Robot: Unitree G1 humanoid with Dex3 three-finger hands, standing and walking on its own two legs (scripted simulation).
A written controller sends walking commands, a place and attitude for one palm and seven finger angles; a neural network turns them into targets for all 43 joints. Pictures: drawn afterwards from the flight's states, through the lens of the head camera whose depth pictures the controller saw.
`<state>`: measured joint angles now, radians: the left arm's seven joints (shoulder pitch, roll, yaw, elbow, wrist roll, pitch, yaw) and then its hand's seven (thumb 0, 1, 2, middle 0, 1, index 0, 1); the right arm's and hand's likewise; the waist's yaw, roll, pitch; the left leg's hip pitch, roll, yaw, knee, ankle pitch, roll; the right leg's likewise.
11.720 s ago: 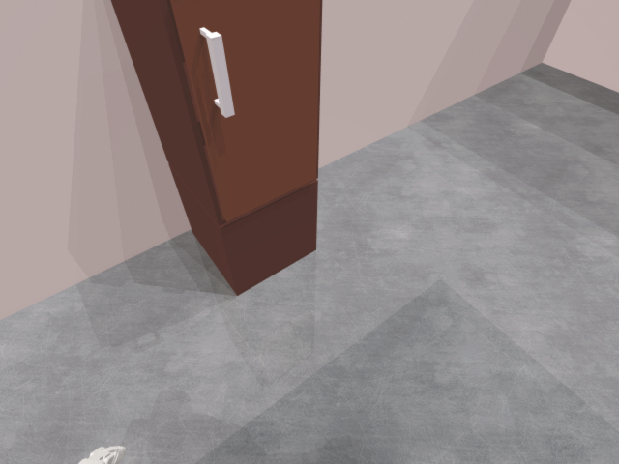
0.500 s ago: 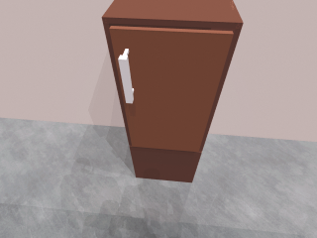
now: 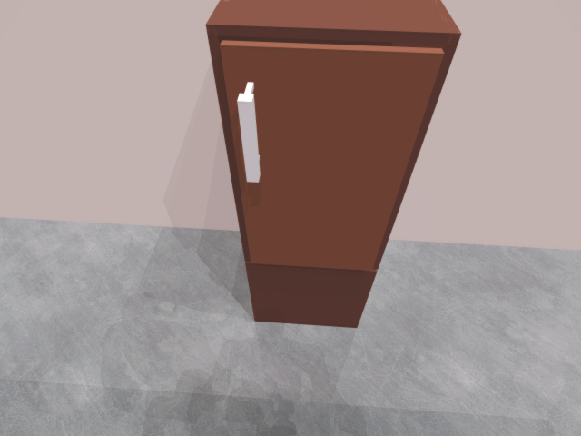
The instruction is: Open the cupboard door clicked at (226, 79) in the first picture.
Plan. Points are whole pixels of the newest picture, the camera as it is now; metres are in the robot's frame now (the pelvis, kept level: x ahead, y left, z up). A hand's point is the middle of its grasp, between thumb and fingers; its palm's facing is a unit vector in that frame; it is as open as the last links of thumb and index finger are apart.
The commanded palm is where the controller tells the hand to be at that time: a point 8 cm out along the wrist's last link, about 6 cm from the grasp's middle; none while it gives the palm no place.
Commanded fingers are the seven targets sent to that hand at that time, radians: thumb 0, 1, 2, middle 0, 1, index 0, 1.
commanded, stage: come to a stop and stand still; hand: left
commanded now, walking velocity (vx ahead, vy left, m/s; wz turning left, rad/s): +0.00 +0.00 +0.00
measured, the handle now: (251, 134) +0.57 +0.10 +0.11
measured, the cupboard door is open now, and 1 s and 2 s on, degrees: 0 0 0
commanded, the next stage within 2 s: look again from close up in 0.04 s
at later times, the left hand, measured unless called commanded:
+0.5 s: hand out of the picture +0.07 +0.20 -0.17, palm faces -0.03 -0.97 -0.25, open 7.4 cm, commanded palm none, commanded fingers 0.00 0.90 0.90 -0.20 -0.30 -0.20 -0.30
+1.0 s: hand out of the picture +0.06 +0.16 -0.18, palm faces -0.03 -0.97 -0.23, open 7.4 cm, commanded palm none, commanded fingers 0.00 0.90 0.90 -0.20 -0.30 -0.20 -0.30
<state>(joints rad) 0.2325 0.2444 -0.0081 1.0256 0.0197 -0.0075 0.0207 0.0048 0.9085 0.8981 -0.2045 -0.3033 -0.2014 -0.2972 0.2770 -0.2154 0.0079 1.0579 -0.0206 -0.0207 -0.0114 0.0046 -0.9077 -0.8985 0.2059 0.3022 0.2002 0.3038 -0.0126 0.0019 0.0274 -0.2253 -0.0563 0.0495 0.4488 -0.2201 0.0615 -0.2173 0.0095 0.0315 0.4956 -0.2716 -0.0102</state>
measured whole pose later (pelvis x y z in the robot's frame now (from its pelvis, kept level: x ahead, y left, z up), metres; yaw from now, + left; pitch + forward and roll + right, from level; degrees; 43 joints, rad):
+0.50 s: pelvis +0.03 -0.01 +0.00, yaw +0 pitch +0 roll +0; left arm 0.18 0.26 -0.02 1.09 0.02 -0.01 0.01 0.00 0.91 0.90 -0.21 -0.30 -0.20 -0.30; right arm 0.12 -0.25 0.02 1.09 -0.01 -0.04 -0.02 0.00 -0.91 -0.90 0.21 0.30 0.20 0.30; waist 0.01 -0.03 0.03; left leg -0.17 -0.05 0.04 0.41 -0.24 0.05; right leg -0.16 0.02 0.03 0.44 -0.28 -0.02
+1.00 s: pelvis +0.03 -0.04 +0.00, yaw -1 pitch +1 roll +2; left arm 0.23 0.22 0.00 1.06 0.02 0.03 0.01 0.00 0.91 0.90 -0.20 -0.30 -0.20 -0.30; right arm 0.19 -0.18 0.00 1.12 -0.02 -0.01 -0.05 0.00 -0.91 -0.90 0.21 0.30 0.20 0.30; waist -0.01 -0.04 0.04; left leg -0.19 -0.02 0.05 0.45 -0.27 0.01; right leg -0.21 0.04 0.02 0.54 -0.33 -0.04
